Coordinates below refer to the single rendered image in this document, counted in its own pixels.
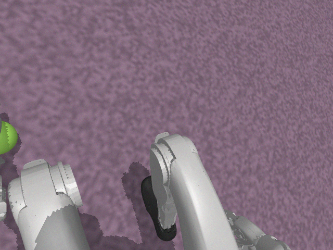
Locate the ball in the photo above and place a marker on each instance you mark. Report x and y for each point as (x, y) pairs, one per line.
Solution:
(8, 137)

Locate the right robot foot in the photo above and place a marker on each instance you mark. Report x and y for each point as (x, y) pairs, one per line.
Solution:
(150, 202)

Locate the right robot arm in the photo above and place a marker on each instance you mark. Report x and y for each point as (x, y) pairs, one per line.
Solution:
(269, 242)

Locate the right robot hand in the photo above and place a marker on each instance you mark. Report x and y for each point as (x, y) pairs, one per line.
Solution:
(246, 231)

